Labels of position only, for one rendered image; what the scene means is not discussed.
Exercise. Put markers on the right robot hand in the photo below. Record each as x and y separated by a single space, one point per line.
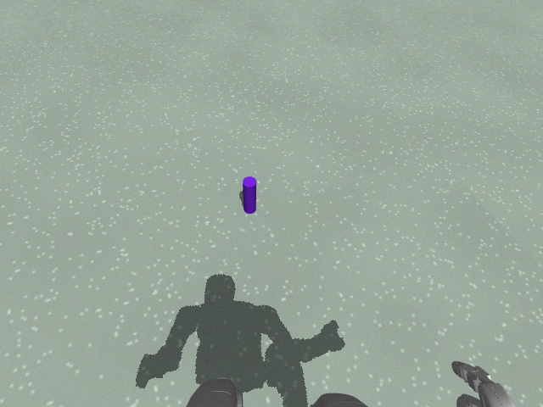
491 394

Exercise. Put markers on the can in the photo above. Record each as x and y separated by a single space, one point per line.
249 187

